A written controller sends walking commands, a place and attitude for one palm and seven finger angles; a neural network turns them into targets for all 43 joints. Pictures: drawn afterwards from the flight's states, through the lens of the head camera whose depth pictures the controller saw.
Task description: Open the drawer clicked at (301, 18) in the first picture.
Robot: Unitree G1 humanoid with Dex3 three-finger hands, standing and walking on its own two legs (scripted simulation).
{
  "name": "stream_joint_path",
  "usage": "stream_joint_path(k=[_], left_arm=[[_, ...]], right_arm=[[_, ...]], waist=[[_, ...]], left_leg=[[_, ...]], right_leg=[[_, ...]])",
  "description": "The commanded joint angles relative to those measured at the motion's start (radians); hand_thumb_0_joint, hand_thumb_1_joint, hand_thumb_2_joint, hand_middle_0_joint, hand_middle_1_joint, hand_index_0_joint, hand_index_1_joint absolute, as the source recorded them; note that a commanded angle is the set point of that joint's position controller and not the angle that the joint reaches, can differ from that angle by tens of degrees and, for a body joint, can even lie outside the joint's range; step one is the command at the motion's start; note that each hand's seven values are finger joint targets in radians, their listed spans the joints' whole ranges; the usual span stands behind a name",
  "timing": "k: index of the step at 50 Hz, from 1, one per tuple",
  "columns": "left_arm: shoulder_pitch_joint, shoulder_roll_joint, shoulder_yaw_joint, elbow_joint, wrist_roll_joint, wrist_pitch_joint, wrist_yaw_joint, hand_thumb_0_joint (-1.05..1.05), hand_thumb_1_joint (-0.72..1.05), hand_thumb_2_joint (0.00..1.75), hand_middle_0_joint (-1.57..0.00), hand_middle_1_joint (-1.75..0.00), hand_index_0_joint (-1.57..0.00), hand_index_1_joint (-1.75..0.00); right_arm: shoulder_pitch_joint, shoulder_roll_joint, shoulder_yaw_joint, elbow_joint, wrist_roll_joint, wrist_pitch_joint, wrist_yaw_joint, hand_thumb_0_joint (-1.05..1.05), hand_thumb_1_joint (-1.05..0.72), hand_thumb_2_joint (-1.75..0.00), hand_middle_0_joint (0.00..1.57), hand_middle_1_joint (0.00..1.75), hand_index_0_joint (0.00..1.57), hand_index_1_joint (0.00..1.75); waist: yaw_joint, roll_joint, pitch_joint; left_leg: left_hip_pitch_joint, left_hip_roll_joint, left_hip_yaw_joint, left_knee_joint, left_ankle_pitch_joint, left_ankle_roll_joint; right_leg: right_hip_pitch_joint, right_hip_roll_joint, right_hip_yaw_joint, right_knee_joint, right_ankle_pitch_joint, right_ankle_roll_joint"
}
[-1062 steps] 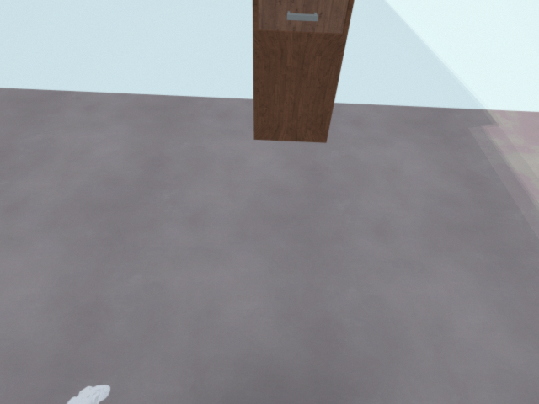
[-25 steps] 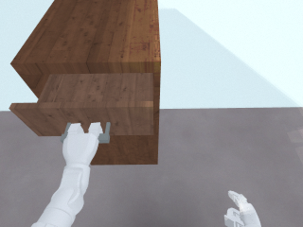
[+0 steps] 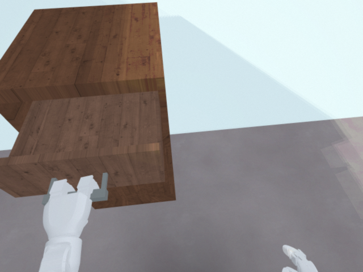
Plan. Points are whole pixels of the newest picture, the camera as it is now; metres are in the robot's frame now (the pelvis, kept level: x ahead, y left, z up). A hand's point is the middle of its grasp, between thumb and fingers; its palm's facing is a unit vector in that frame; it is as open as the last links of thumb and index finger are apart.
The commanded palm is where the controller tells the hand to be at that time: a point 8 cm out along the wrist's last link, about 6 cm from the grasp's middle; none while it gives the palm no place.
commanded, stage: pull the drawer open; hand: left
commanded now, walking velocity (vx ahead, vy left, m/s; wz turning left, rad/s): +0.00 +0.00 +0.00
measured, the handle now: (77, 188) +0.31 +0.26 -0.01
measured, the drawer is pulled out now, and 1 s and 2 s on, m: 0.19 0.30 0.30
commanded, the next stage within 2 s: open the thumb to release the handle in 0.70 s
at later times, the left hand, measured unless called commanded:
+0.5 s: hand (72, 271) +0.14 +0.22 -0.03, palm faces -0.03 -0.12 -0.99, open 5.9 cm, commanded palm +0.10 +0.22 +0.02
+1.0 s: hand out of the picture +0.14 +0.23 -0.03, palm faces +0.04 -0.07 -1.00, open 6.4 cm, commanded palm +0.11 +0.22 +0.02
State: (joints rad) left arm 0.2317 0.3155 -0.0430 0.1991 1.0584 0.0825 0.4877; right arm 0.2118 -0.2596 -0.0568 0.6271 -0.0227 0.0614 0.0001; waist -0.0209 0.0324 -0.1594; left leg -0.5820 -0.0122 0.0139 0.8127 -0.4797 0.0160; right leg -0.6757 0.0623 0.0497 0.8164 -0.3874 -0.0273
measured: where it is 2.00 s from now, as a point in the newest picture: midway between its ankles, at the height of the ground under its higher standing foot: outside the picture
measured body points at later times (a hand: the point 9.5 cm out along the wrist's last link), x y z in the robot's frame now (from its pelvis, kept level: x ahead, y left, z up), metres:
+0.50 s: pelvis +0.00 +0.00 -0.01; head +0.03 -0.02 +0.44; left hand +0.14 +0.23 +0.03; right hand +0.24 -0.19 -0.09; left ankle -0.05 +0.11 -0.70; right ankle +0.00 -0.10 -0.70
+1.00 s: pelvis -0.02 -0.01 -0.02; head +0.02 -0.04 +0.42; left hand +0.13 +0.23 +0.03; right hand +0.18 -0.23 -0.13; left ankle -0.05 +0.11 -0.70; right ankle +0.00 -0.10 -0.70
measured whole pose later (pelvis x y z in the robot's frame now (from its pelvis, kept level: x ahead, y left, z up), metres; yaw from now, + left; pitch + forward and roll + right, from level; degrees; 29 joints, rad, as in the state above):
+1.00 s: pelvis -0.02 -0.01 -0.02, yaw +2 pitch +13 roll +1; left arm 0.53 0.29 -0.09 -0.05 1.07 0.07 0.57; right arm 0.13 -0.24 -0.02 0.59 -0.06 0.06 0.01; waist 0.05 0.04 -0.16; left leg -0.67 -0.03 0.00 0.98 -0.53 0.01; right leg -0.76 0.05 0.03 0.99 -0.45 -0.04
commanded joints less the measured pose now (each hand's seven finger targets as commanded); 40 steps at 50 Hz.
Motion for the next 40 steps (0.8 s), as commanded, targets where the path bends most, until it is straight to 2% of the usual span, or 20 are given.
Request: stream_joint_path(k=[1, 3, 7, 8, 11, 13, 17, 19, 20, 21, 23, 25, 27, 29, 30, 32, 33, 36, 39, 40], left_arm=[[0.13, 0.102, 0.055, -0.28, 0.013, 0.004, 0.086, 0.0, 0.9, 0.9, -0.4, -1.35, -0.4, -1.35], [0.158, 0.089, 0.042, -0.3, 0.016, 0.012, 0.092, 0.0, 0.9, 0.9, -0.4, -1.35, -0.4, -1.35], [0.208, 0.087, 0.04, -0.32, 0.025, 0.014, 0.103, 0.0, 0.9, 0.9, -0.4, -1.35, -0.4, -1.35], [0.212, 0.08, 0.027, -0.345, 0.023, 0.014, 0.1, 0.0, 0.9, 0.9, -0.4, -1.35, -0.4, -1.35], [0.269, 0.069, 0.01, -0.357, 0.03, 0.009, 0.1, 0.0, 0.9, 0.9, -0.4, -1.35, -0.4, -1.35], [0.294, 0.087, 0.028, -0.393, 0.024, 0.004, 0.093, 0.0, 0.9, 0.9, -0.4, -1.35, -0.4, -1.35], [0.39, 0.064, 0.0, -0.424, 0.026, -0.017, 0.078, 0.0, 0.9, 0.9, -0.4, -1.35, -0.4, -1.35], [0.428, 0.085, 0.016, -0.457, 0.029, -0.031, 0.078, 0.0, 0.9, 0.9, -0.4, -1.35, -0.4, -1.35], [0.452, 0.076, 0.01, -0.466, 0.026, -0.036, 0.075, 0.0, 0.9, 0.9, -0.4, -1.35, -0.4, -1.35], [0.478, 0.078, 0.012, -0.46, 0.028, -0.043, 0.075, 0.0, 0.9, 0.9, -0.4, -1.35, -0.4, -1.35], [0.509, 0.103, 0.042, -0.484, 0.029, -0.058, 0.078, 0.0, 0.9, 0.9, -0.4, -1.35, -0.4, -1.35], [0.564, 0.087, 0.026, -0.509, 0.034, -0.072, 0.085, 0.0, 0.9, 0.9, -0.4, -1.35, -0.4, -1.35], [0.502, 0.094, 0.027, -0.529, 0.046, -0.079, 0.095, 0.0, 0.9, 0.9, -0.4, -1.35, -0.4, -1.35], [0.493, 0.124, 0.068, -0.516, 0.053, -0.088, 0.112, 0.0, 0.9, 0.9, -0.4, -1.35, -0.4, -1.35], [0.505, 0.112, 0.067, -0.489, 0.055, -0.09, 0.116, 0.0, 0.9, 0.9, -0.4, -1.35, -0.4, -1.35], [0.527, 0.103, 0.057, -0.509, 0.053, -0.091, 0.121, 0.0, 0.9, 0.9, -0.4, -1.35, -0.4, -1.35], [0.52, 0.125, 0.078, -0.526, 0.048, -0.086, 0.125, 0.0, 0.9, 0.9, -0.4, -1.35, -0.4, -1.35], [0.544, 0.126, 0.086, -0.513, 0.033, -0.073, 0.13, 0.0, 0.9, 0.9, -0.4, -1.35, -0.4, -1.35], [0.515, 0.135, 0.098, -0.505, 0.03, -0.06, 0.137, 0.0, 0.9, 0.9, -0.4, -1.35, -0.4, -1.35], [0.306, 0.135, 0.081, -0.493, 0.046, -0.051, 0.145, 0.0, 0.9, 0.9, -0.4, -1.35, -0.4, -1.35]], right_arm=[[-0.148, -0.091, -0.03, -0.165, -0.009, -0.061, 0.01, 0.0, -0.9, -0.9, 0.2, 0.3, 0.2, 0.3], [-0.166, -0.094, -0.027, -0.167, -0.011, -0.061, 0.014, 0.0, -0.9, -0.9, 0.2, 0.3, 0.2, 0.3], [-0.186, -0.086, -0.021, -0.176, -0.014, -0.062, 0.016, 0.0, -0.9, -0.9, 0.2, 0.3, 0.2, 0.3], [-0.199, -0.088, -0.018, -0.182, -0.015, -0.061, 0.015, 0.0, -0.9, -0.9, 0.2, 0.3, 0.2, 0.3], [-0.209, -0.077, -0.008, -0.193, -0.016, -0.064, 0.02, 0.0, -0.9, -0.9, 0.2, 0.3, 0.2, 0.3], [-0.217, -0.075, -0.004, -0.205, -0.016, -0.06, 0.019, 0.0, -0.9, -0.9, 0.2, 0.3, 0.2, 0.3], [-0.222, -0.06, 0.008, -0.22, -0.016, -0.061, 0.03, 0.0, -0.9, -0.9, 0.2, 0.3, 0.2, 0.3], [-0.228, -0.058, 0.014, -0.231, -0.022, -0.062, 0.033, 0.0, -0.9, -0.9, 0.2, 0.3, 0.2, 0.3], [-0.227, -0.054, 0.016, -0.233, -0.022, -0.061, 0.036, 0.0, -0.9, -0.9, 0.2, 0.3, 0.2, 0.3], [-0.23, -0.053, 0.018, -0.236, -0.023, -0.063, 0.038, 0.0, -0.9, -0.9, 0.2, 0.3, 0.2, 0.3], [-0.23, -0.055, 0.022, -0.24, -0.026, -0.06, 0.04, 0.0, -0.9, -0.9, 0.2, 0.3, 0.2, 0.3], [-0.229, -0.05, 0.023, -0.246, -0.031, -0.063, 0.051, 0.0, -0.9, -0.9, 0.2, 0.3, 0.2, 0.3], [-0.224, -0.056, 0.016, -0.241, -0.041, -0.06, 0.053, 0.0, -0.9, -0.9, 0.2, 0.3, 0.2, 0.3], [-0.22, -0.058, 0.017, -0.242, -0.047, -0.061, 0.045, 0.0, -0.9, -0.9, 0.2, 0.3, 0.2, 0.3], [-0.214, -0.054, 0.014, -0.236, -0.046, -0.062, 0.045, 0.0, -0.9, -0.9, 0.2, 0.3, 0.2, 0.3], [-0.212, -0.056, 0.012, -0.243, -0.047, -0.064, 0.048, 0.0, -0.9, -0.9, 0.2, 0.3, 0.2, 0.3], [-0.216, -0.062, 0.01, -0.246, -0.046, -0.062, 0.045, 0.0, -0.9, -0.9, 0.2, 0.3, 0.2, 0.3], [-0.215, -0.061, 0.009, -0.244, -0.043, -0.062, 0.04, 0.0, -0.9, -0.9, 0.2, 0.3, 0.2, 0.3], [-0.219, -0.068, 0.007, -0.24, -0.042, -0.061, 0.031, 0.0, -0.9, -0.9, 0.2, 0.3, 0.2, 0.3], [-0.223, -0.078, 0.001, -0.214, -0.042, -0.052, 0.021, 0.0, -0.9, -0.9, 0.2, 0.3, 0.2, 0.3]], waist=[[0.076, 0.035, -0.244], [0.074, 0.024, -0.231], [0.076, -0.021, -0.206], [0.077, 0.006, -0.203], [0.085, -0.024, -0.18], [0.092, -0.012, -0.179], [0.101, -0.035, -0.151], [0.113, -0.019, -0.168], [0.113, -0.007, -0.159], [0.114, -0.026, -0.135], [0.119, -0.014, -0.133], [0.126, 0.013, -0.138], [0.108, -0.002, -0.145], [0.112, -0.006, -0.155], [0.112, -0.014, -0.15], [0.117, 0.008, -0.177], [0.122, 0.021, -0.193], [0.117, -0.024, -0.194], [0.111, -0.036, -0.175], [0.064, -0.027, -0.157]], left_leg=[[0.096, -0.007, -0.012, -0.05, 0.536, -0.004], [0.105, -0.001, -0.021, -0.043, 0.568, -0.005], [0.09, -0.006, -0.026, -0.031, 0.511, -0.004], [0.099, -0.006, -0.027, -0.031, 0.518, -0.003], [0.096, -0.008, -0.032, -0.023, 0.498, -0.002], [0.097, -0.011, -0.033, -0.025, 0.495, -0.001], [0.091, -0.013, -0.033, -0.011, 0.488, 0.002], [0.094, -0.017, -0.032, -0.001, 0.493, 0.002], [0.091, -0.017, -0.033, -0.001, 0.487, 0.001], [0.075, -0.02, -0.033, 0.004, 0.465, 0.001], [0.065, -0.021, -0.036, 0.007, 0.464, 0.001], [0.069, -0.02, -0.037, 0.021, 0.476, -0.002], [0.067, -0.02, -0.043, 0.041, 0.462, -0.004], [0.052, -0.027, -0.042, 0.054, 0.425, -0.004], [0.038, -0.027, -0.039, 0.055, 0.408, -0.006], [0.04, -0.026, -0.042, 0.064, 0.423, -0.009], [0.043, -0.025, -0.044, 0.062, 0.443, -0.011], [0.011, -0.031, -0.037, 0.069, 0.396, -0.006], [-0.01, -0.031, -0.038, 0.062, 0.365, -0.004], [-0.019, -0.028, -0.042, 0.072, 0.322, -0.002]], right_leg=[[0.236, -0.024, -0.034, -0.039, 0.444, -0.027], [0.215, -0.02, -0.038, -0.034, 0.444, -0.029], [0.198, -0.018, -0.037, -0.022, 0.406, -0.026], [0.193, -0.018, -0.033, -0.025, 0.411, -0.028], [0.175, -0.014, -0.04, -0.016, 0.372, -0.026], [0.187, -0.015, -0.035, -0.017, 0.379, -0.029], [0.177, -0.016, -0.03, -0.01, 0.376, -0.025], [0.177, -0.014, -0.01, 0.0, 0.387, -0.028], [0.174, -0.015, -0.014, 0.002, 0.38, -0.028], [0.162, -0.012, -0.006, 0.001, 0.37, -0.028], [0.163, -0.011, 0.007, 0.005, 0.381, -0.032], [0.143, -0.013, 0.009, 0.021, 0.37, -0.034], [0.096, -0.011, 0.017, 0.03, 0.346, -0.034], [0.084, -0.011, 0.028, 0.035, 0.332, -0.035], [0.083, -0.01, 0.019, 0.039, 0.324, -0.035], [0.076, -0.012, 0.016, 0.052, 0.318, -0.038], [0.085, -0.011, 0.023, 0.053, 0.336, -0.041], [0.103, -0.015, 0.029, 0.053, 0.346, -0.034], [0.099, -0.018, 0.031, 0.049, 0.328, -0.034], [0.049, -0.021, 0.022, 0.046, 0.295, -0.031]])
